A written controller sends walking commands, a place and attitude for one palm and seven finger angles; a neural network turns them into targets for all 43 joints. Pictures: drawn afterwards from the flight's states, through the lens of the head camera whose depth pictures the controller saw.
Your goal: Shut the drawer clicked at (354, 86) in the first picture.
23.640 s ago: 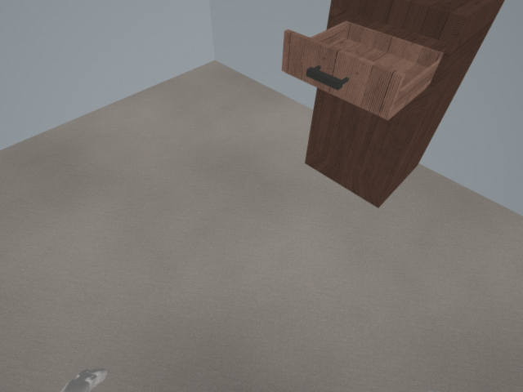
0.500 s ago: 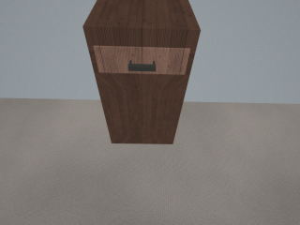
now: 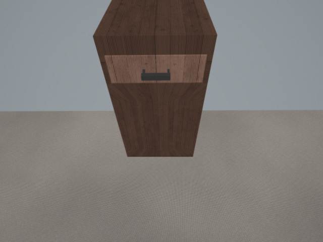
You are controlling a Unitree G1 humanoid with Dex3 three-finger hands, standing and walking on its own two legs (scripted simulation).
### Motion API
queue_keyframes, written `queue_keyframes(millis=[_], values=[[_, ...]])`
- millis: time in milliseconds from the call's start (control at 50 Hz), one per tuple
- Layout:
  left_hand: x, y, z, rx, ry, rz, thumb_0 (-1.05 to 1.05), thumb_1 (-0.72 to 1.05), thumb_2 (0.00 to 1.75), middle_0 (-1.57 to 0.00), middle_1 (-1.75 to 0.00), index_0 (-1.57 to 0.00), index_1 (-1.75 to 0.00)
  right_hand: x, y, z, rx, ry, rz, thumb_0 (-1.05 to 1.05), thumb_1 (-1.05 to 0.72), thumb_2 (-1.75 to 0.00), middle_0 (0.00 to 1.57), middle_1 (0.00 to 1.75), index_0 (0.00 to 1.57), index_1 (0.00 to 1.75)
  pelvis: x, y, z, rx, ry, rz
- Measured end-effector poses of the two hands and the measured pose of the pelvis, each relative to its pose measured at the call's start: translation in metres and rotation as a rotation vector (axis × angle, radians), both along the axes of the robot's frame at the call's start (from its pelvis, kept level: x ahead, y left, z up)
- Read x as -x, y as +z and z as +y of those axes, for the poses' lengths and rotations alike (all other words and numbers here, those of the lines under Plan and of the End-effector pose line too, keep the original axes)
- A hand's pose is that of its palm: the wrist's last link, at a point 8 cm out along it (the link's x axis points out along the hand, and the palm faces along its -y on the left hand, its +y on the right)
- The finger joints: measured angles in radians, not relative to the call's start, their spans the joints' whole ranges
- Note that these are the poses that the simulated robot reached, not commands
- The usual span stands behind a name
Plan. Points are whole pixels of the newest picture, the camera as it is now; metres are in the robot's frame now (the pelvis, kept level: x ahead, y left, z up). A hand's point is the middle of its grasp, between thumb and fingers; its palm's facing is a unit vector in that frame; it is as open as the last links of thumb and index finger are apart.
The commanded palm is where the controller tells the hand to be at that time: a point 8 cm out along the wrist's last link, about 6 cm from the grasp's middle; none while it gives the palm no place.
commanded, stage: let the arm hang, fingers relaxed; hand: left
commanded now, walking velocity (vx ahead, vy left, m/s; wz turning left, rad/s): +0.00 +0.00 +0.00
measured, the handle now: (156, 73) +0.77 +0.07 -0.03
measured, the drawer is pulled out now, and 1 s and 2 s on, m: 0.00 0.00 0.00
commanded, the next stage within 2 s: look to check the result in 0.32 s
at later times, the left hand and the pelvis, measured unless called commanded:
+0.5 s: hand out of the picture +0.01 +0.17 -0.17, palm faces +0.02 -0.98 -0.21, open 7.3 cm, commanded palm none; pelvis +0.02 -0.01 +0.00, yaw +0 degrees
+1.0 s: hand out of the picture +0.02 +0.14 -0.17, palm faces +0.03 -0.98 -0.19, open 7.4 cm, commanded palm none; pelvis +0.03 -0.02 +0.00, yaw -1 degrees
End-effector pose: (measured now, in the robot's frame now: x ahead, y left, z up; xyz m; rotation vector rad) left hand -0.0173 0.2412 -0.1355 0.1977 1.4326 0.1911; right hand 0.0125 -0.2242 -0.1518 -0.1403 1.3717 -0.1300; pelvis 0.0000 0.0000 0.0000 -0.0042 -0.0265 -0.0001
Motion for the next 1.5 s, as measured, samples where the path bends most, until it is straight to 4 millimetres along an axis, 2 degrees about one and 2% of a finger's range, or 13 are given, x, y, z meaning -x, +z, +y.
queue_keyframes(millis=[140,260,440,640,940,1140,1500], values=[[-0.032,-0.006,-0.020,0.046,-0.018,-0.069,0.00,0.91,0.90,-0.21,-0.32,-0.21,-0.32,0.000,0.003,-0.004,0.015,-0.014,0.003,0.00,-0.91,-0.90,0.20,0.30,0.20,0.30,-0.006,0.000,-0.003,-0.005,-0.004,0.001],[-0.041,-0.008,-0.025,0.053,-0.021,-0.072,0.00,0.92,0.90,-0.20,-0.31,-0.20,-0.31,0.004,0.005,-0.008,0.025,-0.028,0.023,0.00,-0.91,-0.90,0.20,0.30,0.20,0.30,-0.011,0.001,-0.006,-0.007,-0.006,0.002],[-0.033,-0.006,-0.026,0.040,-0.004,-0.026,0.00,0.91,0.90,-0.20,-0.30,-0.20,-0.30,0.009,0.002,-0.008,0.016,-0.033,0.062,0.00,-0.91,-0.90,0.19,0.30,0.20,0.30,-0.017,0.001,-0.010,-0.010,-0.006,0.007],[-0.023,-0.005,-0.034,0.038,0.015,0.013,0.00,0.91,0.90,-0.20,-0.30,-0.20,-0.30,0.000,0.000,-0.007,0.000,-0.034,0.063,0.00,-0.91,-0.90,0.19,0.30,0.20,0.30,-0.024,0.000,-0.015,-0.013,-0.007,0.007],[-0.030,-0.008,-0.051,0.059,0.020,-0.001,0.00,0.91,0.90,-0.20,-0.30,-0.20,-0.30,-0.012,0.000,-0.013,0.005,-0.037,0.037,0.00,-0.91,-0.90,0.19,0.30,0.20,0.30,-0.031,0.000,-0.021,-0.017,-0.011,0.003],[-0.031,-0.009,-0.055,0.058,0.024,-0.009,0.00,0.91,0.90,-0.20,-0.30,-0.20,-0.30,-0.004,-0.001,-0.014,-0.001,-0.048,0.053,0.00,-0.91,-0.90,0.19,0.30,0.20,0.30,-0.032,-0.001,-0.026,-0.017,-0.012,-0.002],[-0.018,-0.008,-0.057,0.057,0.031,0.027,0.00,0.91,0.90,-0.20,-0.30,-0.20,-0.30,0.014,-0.002,-0.012,-0.007,-0.059,0.099,0.00,-0.91,-0.90,0.19,0.30,0.20,0.30,-0.029,-0.001,-0.027,-0.015,-0.013,-0.001]])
